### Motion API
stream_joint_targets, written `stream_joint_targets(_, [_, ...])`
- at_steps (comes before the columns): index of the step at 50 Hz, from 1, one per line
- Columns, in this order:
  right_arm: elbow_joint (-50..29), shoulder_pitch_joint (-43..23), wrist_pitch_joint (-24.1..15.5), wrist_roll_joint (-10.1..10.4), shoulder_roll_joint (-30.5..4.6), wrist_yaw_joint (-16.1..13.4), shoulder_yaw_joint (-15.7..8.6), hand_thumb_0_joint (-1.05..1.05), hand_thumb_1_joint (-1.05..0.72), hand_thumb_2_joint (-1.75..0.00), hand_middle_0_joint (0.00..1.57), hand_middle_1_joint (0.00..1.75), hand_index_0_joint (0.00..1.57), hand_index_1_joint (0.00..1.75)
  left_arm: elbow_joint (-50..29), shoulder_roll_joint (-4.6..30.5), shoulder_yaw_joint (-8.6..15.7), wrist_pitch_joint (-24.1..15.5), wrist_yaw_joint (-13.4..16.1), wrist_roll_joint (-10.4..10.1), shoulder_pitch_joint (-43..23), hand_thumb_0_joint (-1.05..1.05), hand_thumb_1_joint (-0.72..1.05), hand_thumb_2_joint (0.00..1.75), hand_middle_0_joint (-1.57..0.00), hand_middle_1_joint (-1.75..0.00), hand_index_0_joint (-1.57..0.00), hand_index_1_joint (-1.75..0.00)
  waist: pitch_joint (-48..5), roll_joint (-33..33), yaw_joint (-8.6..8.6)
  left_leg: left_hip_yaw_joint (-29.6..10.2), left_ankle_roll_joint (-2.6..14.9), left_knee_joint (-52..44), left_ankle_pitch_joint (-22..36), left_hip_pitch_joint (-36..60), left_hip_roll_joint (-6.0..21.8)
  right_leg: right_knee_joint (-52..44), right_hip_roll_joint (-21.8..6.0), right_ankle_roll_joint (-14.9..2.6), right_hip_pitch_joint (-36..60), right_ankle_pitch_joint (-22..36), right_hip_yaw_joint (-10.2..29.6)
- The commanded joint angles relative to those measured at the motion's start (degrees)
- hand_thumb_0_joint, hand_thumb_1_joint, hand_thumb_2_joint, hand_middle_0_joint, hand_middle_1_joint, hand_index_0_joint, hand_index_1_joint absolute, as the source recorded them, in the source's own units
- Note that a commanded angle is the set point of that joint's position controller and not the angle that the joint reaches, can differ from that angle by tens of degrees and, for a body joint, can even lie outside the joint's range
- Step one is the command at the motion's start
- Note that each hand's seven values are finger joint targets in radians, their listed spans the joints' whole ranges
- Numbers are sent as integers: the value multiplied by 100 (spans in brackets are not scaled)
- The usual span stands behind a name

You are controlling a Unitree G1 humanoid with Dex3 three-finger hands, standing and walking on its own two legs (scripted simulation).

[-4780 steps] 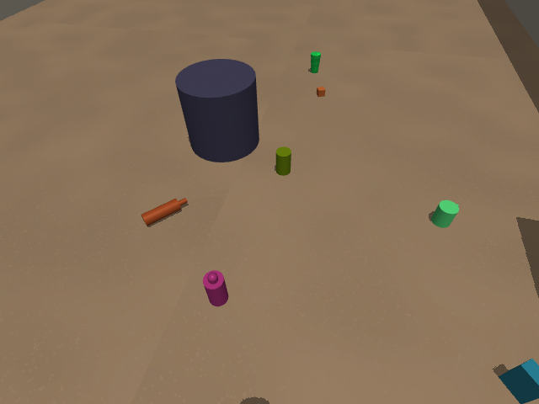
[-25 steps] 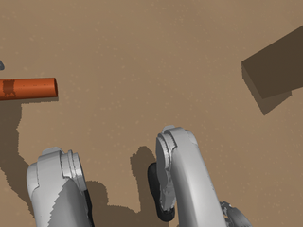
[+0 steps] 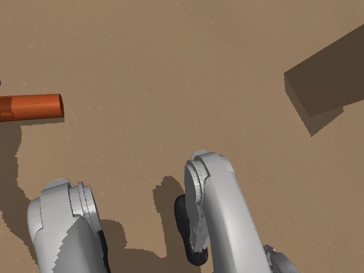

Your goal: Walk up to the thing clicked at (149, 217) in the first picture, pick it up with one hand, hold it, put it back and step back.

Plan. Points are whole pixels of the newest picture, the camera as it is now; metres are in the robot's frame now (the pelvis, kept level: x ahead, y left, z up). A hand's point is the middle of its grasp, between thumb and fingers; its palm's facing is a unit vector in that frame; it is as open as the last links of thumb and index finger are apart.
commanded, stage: rise first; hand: left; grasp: from above
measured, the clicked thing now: (11, 108) +0.51 +0.33 -0.28
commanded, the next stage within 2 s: approach in 0.60 s
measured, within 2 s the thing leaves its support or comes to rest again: neither
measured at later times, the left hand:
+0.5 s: hand out of the picture +0.45 +0.35 -0.16, palm faces -0.48 -0.05 -0.88, open 13.9 cm
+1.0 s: hand out of the picture +0.49 +0.32 -0.14, palm faces -0.43 -0.02 -0.90, open 13.9 cm
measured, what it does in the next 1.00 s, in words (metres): stands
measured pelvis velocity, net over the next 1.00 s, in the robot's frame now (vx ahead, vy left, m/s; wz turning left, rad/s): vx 0.00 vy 0.00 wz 0.01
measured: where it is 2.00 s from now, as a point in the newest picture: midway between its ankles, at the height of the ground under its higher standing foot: (148, 255)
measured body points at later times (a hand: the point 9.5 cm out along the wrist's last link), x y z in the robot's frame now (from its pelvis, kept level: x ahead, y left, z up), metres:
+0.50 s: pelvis +0.00 +0.00 +0.00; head +0.24 +0.10 +0.37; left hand +0.48 +0.35 -0.11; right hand +0.06 -0.27 -0.09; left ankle +0.07 +0.14 -0.28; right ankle +0.10 -0.13 -0.28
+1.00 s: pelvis +0.00 +0.00 +0.01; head +0.24 +0.11 +0.37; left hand +0.51 +0.31 -0.09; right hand +0.05 -0.27 -0.08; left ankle +0.07 +0.14 -0.28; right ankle +0.10 -0.13 -0.28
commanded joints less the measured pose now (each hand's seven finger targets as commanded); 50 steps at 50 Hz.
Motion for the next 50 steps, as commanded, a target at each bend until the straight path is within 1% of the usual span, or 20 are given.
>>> stream_joint_targets(1, [-66,1051,-12,-2,-1593,-75,-505,0,-91,-90,20,30,20,30,-949,1577,162,11,258,-126,-1664,0,-53,99,-6,-106,-8,-105,-3882,2534,47,754,177,-1393,1123,3441,-76,-1319,194,-540,1494,1446,-650])
stream_joint_targets(2, [-49,1077,-27,24,-1591,-64,-541,0,-91,-90,20,30,20,30,-770,1438,95,39,231,-145,-1586,0,-54,99,-6,-106,-7,-105,-3765,2378,-22,733,185,-1372,1089,3377,-75,-1298,184,-538,1404,1424,-661])
stream_joint_targets(4, [-60,1059,-37,45,-1591,-71,-540,0,-91,-90,20,30,20,30,-851,1545,148,46,235,-181,-1769,0,-53,98,-6,-106,-8,-105,-3658,2397,-14,733,188,-1411,961,3317,-79,-1333,175,-541,1339,1322,-654])
stream_joint_targets(7, [-66,1074,-34,46,-1596,-78,-539,0,-92,-90,20,30,20,30,-787,1555,110,56,227,-124,-1712,0,-52,97,-6,-107,-8,-105,-3736,2310,-7,772,199,-1370,960,3256,-84,-1390,183,-529,1472,1352,-613])
stream_joint_targets(10, [-50,1053,-46,69,-1587,-84,-557,0,-91,-90,20,30,20,30,-878,1499,99,88,218,-197,-1828,0,-52,98,-6,-107,-8,-105,-3851,2344,14,750,197,-1389,959,3319,-74,-1393,192,-534,1414,1332,-620])
stream_joint_targets(11, [-47,1086,-56,74,-1586,-84,-560,0,-91,-90,20,30,20,30,-816,1413,47,107,191,-194,-1832,0,-52,98,-6,-107,-8,-105,-3784,2321,-49,737,190,-1415,937,3339,-86,-1362,173,-539,1373,1305,-637])
stream_joint_targets(13, [-54,1070,-55,85,-1594,-84,-567,0,-92,-90,20,30,20,30,-862,1518,77,132,164,-170,-1844,0,-53,98,-6,-108,-8,-106,-3745,2356,7,745,187,-1431,945,3340,-76,-1377,177,-547,1363,1316,-630])
stream_joint_targets(21, [-127,1065,-21,92,-1592,-97,-519,0,-91,-90,20,30,20,30,-818,1583,65,111,54,-196,-1812,0,-53,98,-6,-107,-8,-105,-3776,2361,8,750,192,-1424,1005,3305,-81,-1378,173,-540,1477,1374,-623])
stream_joint_targets(24, [-138,1065,10,79,-1603,-102,-511,0,-91,-90,20,30,20,30,-1048,1604,97,77,22,-239,-1913,0,-53,99,-6,-107,-8,-105,-3986,2422,18,769,202,-1400,1123,3395,-82,-1404,174,-518,1593,1476,-608])
stream_joint_targets(25, [-135,1097,9,85,-1597,-91,-496,0,-91,-90,20,30,20,30,-776,1507,56,103,12,-221,-1684,0,-54,99,-6,-106,-7,-105,-3808,2373,-6,754,193,-1435,1103,3350,-94,-1365,172,-532,1538,1445,-625])
stream_joint_targets(27, [-131,1096,28,70,-1605,-100,-500,0,-91,-90,20,30,20,30,-1036,1537,56,55,21,-237,-1928,0,-54,99,-6,-107,-8,-105,-3866,2408,-42,740,193,-1456,1049,3345,-88,-1398,176,-533,1535,1417,-640])
stream_joint_targets(33, [-179,1067,41,106,-1595,-96,-485,0,-91,-90,20,30,20,30,-994,1559,103,51,-3,-266,-1724,0,-53,99,-7,-106,-8,-104,-3857,2341,50,764,202,-1447,1063,3317,-93,-1413,178,-534,1560,1410,-617])
stream_joint_targets(34, [-161,1092,36,109,-1587,-90,-492,0,-91,-90,20,30,20,30,-885,1492,41,70,-14,-240,-1683,0,-55,100,-7,-105,-7,-104,-3742,2378,2,764,194,-1467,1021,3332,-95,-1409,176,-542,1495,1371,-612])
stream_joint_targets(35, [-173,1088,37,106,-1602,-98,-495,0,-92,-90,20,30,20,30,-1099,1611,97,33,-7,-245,-1906,0,-61,107,-7,-102,-5,-104,-3845,2425,8,760,187,-1472,957,3272,-85,-1420,184,-542,1527,1340,-621])
stream_joint_targets(37, [-162,1105,36,127,-1584,-104,-514,0,-91,-90,20,30,20,30,-1116,1494,-12,44,-34,-218,-2043,0,-53,99,-6,-108,-8,-106,-3831,2433,-73,749,187,-1472,888,3296,-85,-1420,180,-552,1443,1280,-623])
stream_joint_targets(38, [-153,1141,22,116,-1579,-107,-510,0,-91,-90,20,30,20,30,-1124,1320,-103,38,-37,-250,-2148,0,-53,98,-6,-109,-8,-107,-3759,2366,-176,736,198,-1457,855,3288,-88,-1452,170,-534,1399,1276,-622])
stream_joint_targets(40, [-117,1157,22,141,-1592,-127,-522,0,-91,-90,20,30,20,30,-1168,1144,-245,16,-10,-269,-2412,0,-53,98,-6,-109,-8,-107,-3709,2355,-210,741,193,-1488,687,3228,-77,-1497,176,-547,1285,1161,-613])
stream_joint_targets(42, [-68,1251,-11,125,-1589,-146,-508,0,-91,-90,20,30,20,30,-1161,852,-471,27,4,-268,-2678,0,-51,96,-6,-110,-9,-108,-3750,2381,-402,711,181,-1498,682,3304,-69,-1533,179,-528,1287,1199,-649])
stream_joint_targets(45, [-28,1327,-34,136,-1586,-175,-492,0,-91,-90,20,30,20,30,-1070,687,-615,147,67,-247,-2963,0,-52,97,-6,-110,-9,-108,-3796,2505,-471,695,160,-1548,777,3434,-80,-1493,163,-554,1218,1286,-667])
stream_joint_targets(50, [-112,1412,-17,140,-1612,-219,-428,0,-91,-90,20,30,20,30,-679,846,-598,532,200,-88,-3233,0,-52,98,-6,-109,-8,-107,-4028,2775,-467,730,147,-1600,1206,3710,-70,-1458,148,-564,1263,1653,-665])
